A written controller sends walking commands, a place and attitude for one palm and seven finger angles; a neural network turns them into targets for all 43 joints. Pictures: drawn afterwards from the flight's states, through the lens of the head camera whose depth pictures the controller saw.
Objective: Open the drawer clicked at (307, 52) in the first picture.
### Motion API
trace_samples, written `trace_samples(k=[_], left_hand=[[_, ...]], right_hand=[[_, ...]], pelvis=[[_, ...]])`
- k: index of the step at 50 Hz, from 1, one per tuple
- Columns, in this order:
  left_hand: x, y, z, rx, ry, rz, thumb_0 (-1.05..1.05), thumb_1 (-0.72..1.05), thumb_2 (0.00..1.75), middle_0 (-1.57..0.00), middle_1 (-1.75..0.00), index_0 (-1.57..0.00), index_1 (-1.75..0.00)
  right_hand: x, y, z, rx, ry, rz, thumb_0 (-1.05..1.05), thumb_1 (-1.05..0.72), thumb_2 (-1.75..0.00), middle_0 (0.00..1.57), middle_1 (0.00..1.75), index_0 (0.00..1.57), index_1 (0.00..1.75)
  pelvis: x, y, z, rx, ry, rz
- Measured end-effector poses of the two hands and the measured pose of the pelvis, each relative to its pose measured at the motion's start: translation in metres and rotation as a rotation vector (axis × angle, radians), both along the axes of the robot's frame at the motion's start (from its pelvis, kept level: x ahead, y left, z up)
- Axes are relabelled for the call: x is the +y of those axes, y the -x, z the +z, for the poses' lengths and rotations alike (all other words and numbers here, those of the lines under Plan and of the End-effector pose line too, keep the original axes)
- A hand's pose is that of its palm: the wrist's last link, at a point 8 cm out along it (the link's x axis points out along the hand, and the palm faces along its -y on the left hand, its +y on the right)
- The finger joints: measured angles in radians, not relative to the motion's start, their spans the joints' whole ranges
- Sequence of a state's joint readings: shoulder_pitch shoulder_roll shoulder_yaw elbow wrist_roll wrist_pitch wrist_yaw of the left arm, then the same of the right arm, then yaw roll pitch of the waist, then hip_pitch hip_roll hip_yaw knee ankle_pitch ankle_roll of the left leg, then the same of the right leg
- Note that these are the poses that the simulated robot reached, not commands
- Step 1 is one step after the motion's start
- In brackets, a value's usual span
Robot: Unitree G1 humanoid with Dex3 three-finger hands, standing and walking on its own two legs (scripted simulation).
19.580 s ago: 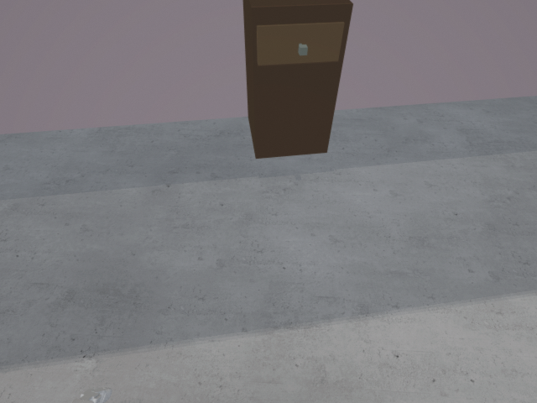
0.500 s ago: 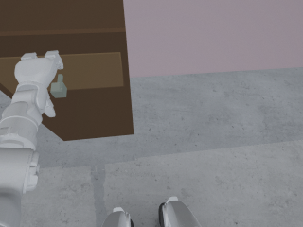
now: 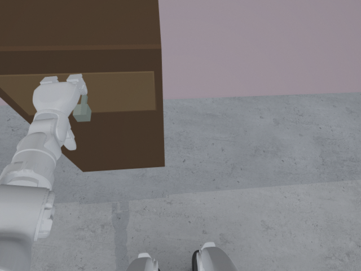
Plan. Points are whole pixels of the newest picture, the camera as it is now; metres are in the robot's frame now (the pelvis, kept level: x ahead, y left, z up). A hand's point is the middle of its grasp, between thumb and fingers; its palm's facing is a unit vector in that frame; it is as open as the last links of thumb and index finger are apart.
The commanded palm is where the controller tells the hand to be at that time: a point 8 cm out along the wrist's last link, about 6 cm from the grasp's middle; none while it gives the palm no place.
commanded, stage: re-aim the fingers above the handle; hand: left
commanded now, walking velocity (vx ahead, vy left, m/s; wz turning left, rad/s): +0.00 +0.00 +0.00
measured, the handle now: (83, 107) +0.54 +0.24 -0.07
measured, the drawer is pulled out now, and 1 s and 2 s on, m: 0.00 0.00 0.00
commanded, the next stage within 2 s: lower the fingers behind the handle in 0.18 s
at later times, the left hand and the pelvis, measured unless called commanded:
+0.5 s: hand (72, 111) +0.49 +0.24 -0.02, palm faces -0.13 -0.04 -0.99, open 13.8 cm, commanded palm +0.49 +0.24 +0.03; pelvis +0.00 +0.00 -0.01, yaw +0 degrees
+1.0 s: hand (72, 118) +0.49 +0.25 -0.05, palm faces -0.09 -0.02 -1.00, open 13.8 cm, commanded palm +0.49 +0.24 +0.00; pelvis -0.01 -0.01 -0.04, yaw +0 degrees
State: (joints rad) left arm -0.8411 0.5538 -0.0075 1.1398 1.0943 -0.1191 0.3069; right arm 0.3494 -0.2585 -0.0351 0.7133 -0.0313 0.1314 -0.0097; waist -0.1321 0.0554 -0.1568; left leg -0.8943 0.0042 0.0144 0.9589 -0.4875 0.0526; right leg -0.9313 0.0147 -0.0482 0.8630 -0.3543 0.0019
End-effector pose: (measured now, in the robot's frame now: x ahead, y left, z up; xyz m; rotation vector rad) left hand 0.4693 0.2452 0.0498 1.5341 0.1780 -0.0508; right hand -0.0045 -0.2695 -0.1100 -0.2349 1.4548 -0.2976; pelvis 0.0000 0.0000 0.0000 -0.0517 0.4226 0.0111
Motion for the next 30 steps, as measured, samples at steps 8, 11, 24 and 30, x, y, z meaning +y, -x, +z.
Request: trace_samples(k=[8, 11, 24, 30], left_hand=[[-0.007, -0.011, 0.002, -0.092, 0.024, -0.055, 0.00, -0.49, 0.30, -0.32, -1.20, -0.32, -1.20], [0.000, -0.012, 0.000, -0.109, -0.003, -0.017, 0.00, -0.49, 0.30, -0.32, -1.20, -0.32, -1.20], [-0.001, -0.008, -0.011, -0.007, 0.005, -0.026, 0.00, -0.49, 0.30, -0.32, -1.20, -0.32, -1.20], [-0.004, -0.012, -0.018, -0.064, 0.006, -0.039, 0.00, -0.49, 0.30, -0.32, -1.20, -0.32, -1.20]], right_hand=[[-0.008, 0.000, -0.003, -0.002, 0.030, 0.013, 0.00, -0.91, -0.90, 0.21, 0.30, 0.20, 0.30], [-0.008, 0.004, -0.008, 0.017, 0.018, 0.010, 0.00, -0.91, -0.90, 0.21, 0.30, 0.20, 0.30], [-0.005, 0.015, -0.006, 0.046, 0.019, -0.007, 0.00, -0.91, -0.90, 0.21, 0.30, 0.20, 0.30], [-0.012, 0.019, -0.012, 0.056, 0.031, -0.001, 0.00, -0.91, -0.90, 0.21, 0.30, 0.20, 0.30]], pelvis=[[-0.001, 0.001, -0.008, 0.025, 0.000, -0.005], [0.000, 0.003, -0.011, 0.033, -0.001, -0.011], [-0.005, 0.002, -0.009, 0.036, -0.003, -0.003], [-0.005, 0.004, -0.018, 0.058, 0.000, -0.010]])
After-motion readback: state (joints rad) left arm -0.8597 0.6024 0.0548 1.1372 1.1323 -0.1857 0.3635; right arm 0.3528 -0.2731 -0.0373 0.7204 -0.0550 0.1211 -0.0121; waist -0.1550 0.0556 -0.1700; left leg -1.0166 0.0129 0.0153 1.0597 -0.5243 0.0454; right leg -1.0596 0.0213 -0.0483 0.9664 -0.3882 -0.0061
